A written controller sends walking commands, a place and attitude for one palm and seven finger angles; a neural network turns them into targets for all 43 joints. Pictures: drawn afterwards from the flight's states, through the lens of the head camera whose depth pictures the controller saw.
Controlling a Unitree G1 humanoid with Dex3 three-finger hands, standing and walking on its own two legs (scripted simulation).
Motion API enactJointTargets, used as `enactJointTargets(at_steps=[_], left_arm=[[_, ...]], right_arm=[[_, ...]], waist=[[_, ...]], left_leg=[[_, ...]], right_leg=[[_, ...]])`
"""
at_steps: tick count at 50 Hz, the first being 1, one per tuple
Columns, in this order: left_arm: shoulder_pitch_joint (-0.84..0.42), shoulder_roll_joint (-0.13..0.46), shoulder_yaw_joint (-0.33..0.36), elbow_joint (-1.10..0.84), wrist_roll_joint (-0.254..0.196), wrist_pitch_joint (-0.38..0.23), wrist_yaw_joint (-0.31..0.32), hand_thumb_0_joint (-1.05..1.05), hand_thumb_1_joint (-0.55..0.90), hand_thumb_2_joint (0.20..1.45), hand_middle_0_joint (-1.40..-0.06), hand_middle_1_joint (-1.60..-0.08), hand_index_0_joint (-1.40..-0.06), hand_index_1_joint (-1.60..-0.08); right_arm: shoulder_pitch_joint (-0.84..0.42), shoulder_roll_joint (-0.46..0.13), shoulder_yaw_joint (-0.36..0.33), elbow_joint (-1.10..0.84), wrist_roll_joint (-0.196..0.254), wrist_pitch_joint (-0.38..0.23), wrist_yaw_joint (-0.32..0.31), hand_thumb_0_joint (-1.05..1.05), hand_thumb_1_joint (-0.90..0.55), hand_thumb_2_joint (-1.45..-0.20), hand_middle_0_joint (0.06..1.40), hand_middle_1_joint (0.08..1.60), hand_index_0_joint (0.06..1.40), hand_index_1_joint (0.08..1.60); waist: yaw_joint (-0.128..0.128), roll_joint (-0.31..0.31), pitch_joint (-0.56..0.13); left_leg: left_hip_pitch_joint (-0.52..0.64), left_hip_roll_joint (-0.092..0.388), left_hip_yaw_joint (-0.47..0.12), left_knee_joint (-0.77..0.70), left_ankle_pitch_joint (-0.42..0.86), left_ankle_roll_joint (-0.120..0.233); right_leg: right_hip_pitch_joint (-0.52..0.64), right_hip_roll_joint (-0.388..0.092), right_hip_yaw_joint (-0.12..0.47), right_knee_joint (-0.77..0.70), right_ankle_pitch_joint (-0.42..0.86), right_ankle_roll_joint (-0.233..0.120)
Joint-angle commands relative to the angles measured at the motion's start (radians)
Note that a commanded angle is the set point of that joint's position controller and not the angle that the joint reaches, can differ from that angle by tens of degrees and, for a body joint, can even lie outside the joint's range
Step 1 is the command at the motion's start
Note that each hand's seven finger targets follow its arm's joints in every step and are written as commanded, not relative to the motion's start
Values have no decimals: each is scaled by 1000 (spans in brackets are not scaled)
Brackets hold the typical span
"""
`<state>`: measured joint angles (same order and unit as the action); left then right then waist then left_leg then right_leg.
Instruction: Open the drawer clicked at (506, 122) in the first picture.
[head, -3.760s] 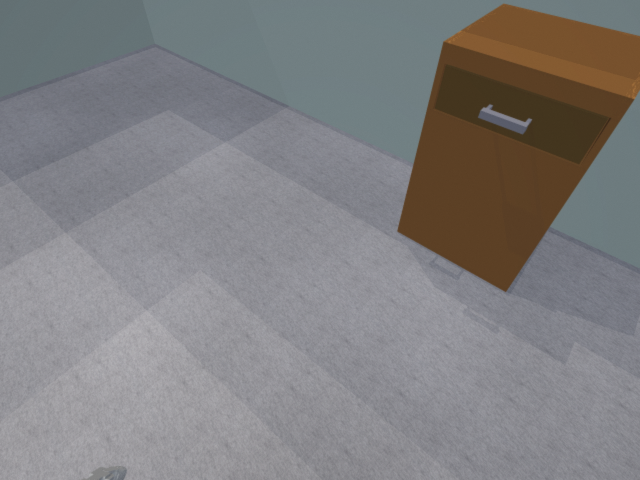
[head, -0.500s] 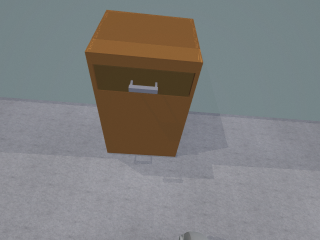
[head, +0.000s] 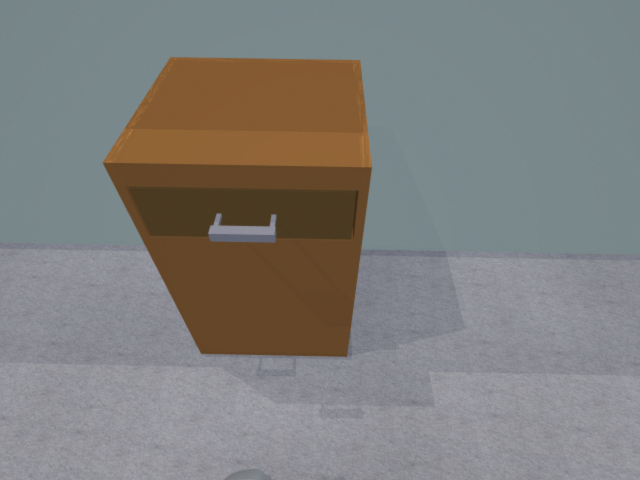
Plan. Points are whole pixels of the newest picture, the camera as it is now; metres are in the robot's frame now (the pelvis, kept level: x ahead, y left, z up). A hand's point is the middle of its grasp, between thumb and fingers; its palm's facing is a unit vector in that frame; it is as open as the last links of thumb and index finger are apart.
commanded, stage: come to a stop and stand still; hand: left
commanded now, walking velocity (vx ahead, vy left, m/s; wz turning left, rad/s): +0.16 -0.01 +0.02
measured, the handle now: (244, 226) +0.60 +0.18 -0.10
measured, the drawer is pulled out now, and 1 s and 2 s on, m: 0.00 0.00 0.00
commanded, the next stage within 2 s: look again from close up in 1.04 s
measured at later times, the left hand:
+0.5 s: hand out of the picture +0.07 +0.17 -0.18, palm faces +0.03 -0.97 -0.25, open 7.4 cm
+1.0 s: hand out of the picture +0.06 +0.11 -0.17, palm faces +0.04 -0.98 -0.21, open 7.2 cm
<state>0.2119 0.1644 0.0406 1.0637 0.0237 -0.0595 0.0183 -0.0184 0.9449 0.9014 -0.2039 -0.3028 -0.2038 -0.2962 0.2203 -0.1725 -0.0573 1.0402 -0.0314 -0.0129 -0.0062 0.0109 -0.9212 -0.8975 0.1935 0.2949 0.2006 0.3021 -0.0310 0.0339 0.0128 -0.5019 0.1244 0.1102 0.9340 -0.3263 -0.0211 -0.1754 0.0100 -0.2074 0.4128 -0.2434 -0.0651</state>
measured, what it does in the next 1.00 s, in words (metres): steps on the spot: left foot, then right foot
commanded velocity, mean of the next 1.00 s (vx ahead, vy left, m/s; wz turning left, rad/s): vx -0.07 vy -0.01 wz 0.00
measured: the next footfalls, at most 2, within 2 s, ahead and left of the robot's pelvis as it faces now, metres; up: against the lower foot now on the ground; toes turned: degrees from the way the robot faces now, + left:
left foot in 0.16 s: +0.16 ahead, +0.11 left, +0.00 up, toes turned +9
right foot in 0.52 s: +0.09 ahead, -0.15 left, +0.00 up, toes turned -4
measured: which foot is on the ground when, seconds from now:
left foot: up 0.00-0.14, down 0.16-0.52, up 0.54-0.76, down 0.78-1.00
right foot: down 0.00-0.20, up 0.22-0.50, down 0.52-1.00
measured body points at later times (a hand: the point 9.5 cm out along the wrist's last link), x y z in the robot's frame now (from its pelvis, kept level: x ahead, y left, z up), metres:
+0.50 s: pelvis +0.05 -0.02 -0.01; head +0.08 -0.03 +0.44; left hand +0.07 +0.22 -0.16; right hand +0.13 -0.25 -0.17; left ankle +0.12 +0.10 -0.74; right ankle +0.05 -0.14 -0.73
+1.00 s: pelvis +0.03 -0.07 +0.00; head +0.03 -0.07 +0.45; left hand +0.06 +0.16 -0.15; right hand +0.01 -0.27 -0.16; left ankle +0.02 +0.08 -0.74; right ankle +0.05 -0.14 -0.74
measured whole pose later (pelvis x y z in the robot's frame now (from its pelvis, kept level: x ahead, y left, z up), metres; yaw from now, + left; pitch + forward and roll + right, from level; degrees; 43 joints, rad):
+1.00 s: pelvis +0.03 -0.07 +0.00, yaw +0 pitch -1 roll +0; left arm 0.23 0.16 0.02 1.11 0.01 0.01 0.02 0.00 0.94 0.90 -0.20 -0.30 -0.20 -0.30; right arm 0.30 -0.12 0.00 1.15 -0.02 0.02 -0.02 0.01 -0.91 -0.90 0.20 0.30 0.20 0.30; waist 0.00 0.01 0.01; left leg -0.15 0.06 0.03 0.41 -0.23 -0.04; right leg -0.21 0.02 -0.11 0.42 -0.19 -0.06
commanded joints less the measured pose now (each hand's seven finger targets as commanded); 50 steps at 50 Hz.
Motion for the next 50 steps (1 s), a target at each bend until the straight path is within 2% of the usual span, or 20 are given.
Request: enactJointTargets(at_steps=[1, 4, 6, 7, 8, 10, 12, 14, 19, 24, 25, 26, 27, 29, 31, 35, 36, 38, 42, 50], left_arm=[[107, 101, 12, 2, -2, -12, 2, 0, 900, 900, -200, -300, -200, -300], [104, 117, 17, 4, -2, -2, 0, 0, 900, 900, -200, -300, -200, -300], [106, 81, 5, 13, -11, 10, 5, 0, 900, 900, -200, -300, -200, -300], [141, 55, -3, 17, -10, 16, 9, 0, 900, 900, -200, -300, -200, -300], [186, 21, -12, 18, -15, 22, 17, 0, 900, 900, -200, -300, -200, -300], [221, 38, -17, 36, -20, 46, 27, 0, 900, 900, -200, -300, -200, -300], [190, 57, -13, 25, -15, 64, 29, 0, 900, 900, -200, -300, -200, -300], [185, 65, -4, 10, -11, 74, 28, 0, 900, 900, -200, -300, -200, -300], [153, 37, 21, -39, -4, 91, 24, 0, 900, 900, -200, -300, -200, -300], [241, 30, 20, -22, 0, 81, 19, 0, 900, 900, -200, -300, -200, -300], [223, 76, 21, -30, 9, 73, 21, 0, 900, 900, -200, -300, -200, -300], [149, 148, 23, -57, 13, 65, 22, 0, 900, 900, -200, -300, -200, -300], [103, 183, 27, -86, 8, 69, 19, 0, 900, 900, -200, -300, -200, -300], [31, 157, 24, -92, 8, 66, 21, 0, 900, 900, -200, -300, -200, -300], [-2, 135, 18, -89, 6, 60, 19, 0, 900, 900, -200, -300, -200, -300], [50, 130, 14, -55, -5, 53, 18, 0, 900, 900, -200, -300, -200, -300], [52, 123, 12, -43, -11, 50, 19, 0, 900, 900, -200, -300, -200, -300], [62, 90, 3, -28, -21, 51, 18, 0, 900, 900, -200, -300, -200, -300], [56, 97, 2, 4, -22, 53, 15, 0, 900, 900, -200, -300, -200, -300], [71, 86, -2, 30, -17, 52, 14, 0, 900, 900, -200, -300, -200, -300]], right_arm=[[37, -2, 10, -35, 6, -8, 14, 0, -900, -900, 200, 300, 200, 300], [25, -20, 14, -42, 7, -14, 13, 0, -900, -900, 200, 300, 200, 300], [60, -24, 25, -11, 6, -20, 1, 0, -900, -900, 200, 300, 200, 300], [112, -63, 23, 3, 7, -29, -7, 0, -900, -900, 200, 300, 200, 300], [121, -107, 21, 6, 5, -27, -17, 0, -900, -900, 200, 300, 200, 300], [57, -130, 25, 11, 21, -13, -37, 0, -900, -900, 200, 300, 200, 300], [10, -123, 19, 0, 25, -4, -46, 0, -900, -900, 200, 300, 200, 300], [6, -142, 2, -7, 23, 6, -49, 0, -900, -900, 200, 300, 200, 300], [-22, -164, -34, -39, 12, 30, -40, 0, -900, -900, 200, 300, 200, 300], [-106, -136, -29, -61, 14, 38, -16, 0, -900, -900, 200, 300, 200, 300], [-84, -94, -24, -62, 20, 42, -10, 0, -900, -900, 200, 300, 200, 300], [-64, -34, -12, -78, 27, 50, -2, 0, -900, -900, 200, 300, 200, 300], [-70, -45, -12, -82, 21, 58, 3, 0, -900, -900, 200, 300, 200, 300], [-70, -48, -10, -68, 16, 67, -2, 0, -900, -900, 200, 300, 200, 300], [-1, -44, -4, -31, 18, 55, -4, 0, -900, -900, 200, 300, 200, 300], [42, -27, 16, -3, 19, 38, -18, 0, -900, -900, 200, 300, 200, 300], [64, -28, 23, 12, 18, 32, -22, 0, -900, -900, 200, 300, 200, 300], [86, -50, 33, 37, 15, 14, -26, 0, -900, -900, 200, 300, 200, 300], [74, -56, 41, 65, 16, 7, -30, 0, -900, -900, 200, 300, 200, 300], [156, -26, 43, 85, 10, 20, -28, 0, -900, -900, 200, 300, 200, 300]], waist=[[26, -156, 39], [11, -114, 77], [-5, -54, 62], [-7, 47, 7], [15, 126, -29], [37, 243, -54], [43, 170, 3], [33, 115, -57], [25, 54, -138], [83, 58, -88], [73, -85, -41], [35, -279, 15], [46, -247, 33], [34, -278, 99], [11, -195, 67], [32, -139, -2], [25, -129, -19], [39, 0, -17], [58, 56, -15], [36, -66, 77]], left_leg=[[48, 3, -2, -177, 36, 1], [153, -17, 10, -275, 75, 22], [305, -31, -2, -435, 266, 21], [411, 34, -80, -472, 550, 48], [468, 143, -164, -462, 814, 107], [425, 221, -235, -550, 924, 184], [395, 214, -213, -586, 909, 198], [458, 226, -201, -566, 936, 214], [414, 238, -156, -552, 751, 229], [173, 136, -92, -525, 175, 127], [122, 48, -49, -430, 29, 72], [87, -59, 9, -321, -104, 14], [162, -74, -25, -208, -135, 15], [140, -63, -94, -89, -123, 33], [147, -68, -92, -87, -81, 30], [216, -70, -77, -343, -30, 14], [273, -63, -81, -444, 41, 14], [342, -1, -159, -554, 273, 38], [262, 8, -145, -585, 200, 31], [256, -37, -105, -598, 56, 26]], right_leg=[[18, -279, 197, -170, 315, -110], [-33, -275, 202, -149, 213, -105], [-51, -202, 153, -24, 331, -46], [-71, -148, 122, 89, 305, 3], [-100, -104, 106, 120, 124, 45], [-68, -78, 119, 211, -230, 83], [-123, -92, 162, 274, -255, 79], [-170, -90, 179, 334, -259, 80], [-198, -74, 178, 495, -278, 82], [11, -69, 138, 138, -12, 76], [-1, -132, 243, -18, 23, 60], [-99, -298, 445, -143, -37, -10], [-232, -353, 463, -221, -137, -71], [-282, -316, 456, -230, -142, -92], [-191, -261, 348, -159, 43, -86], [-36, -235, 299, -80, 230, -76], [-32, -229, 297, -62, 238, -61], [-59, -149, 250, -28, 171, 3], [52, -121, 228, -54, 134, 32], [-43, -130, 273, -171, -116, 31]])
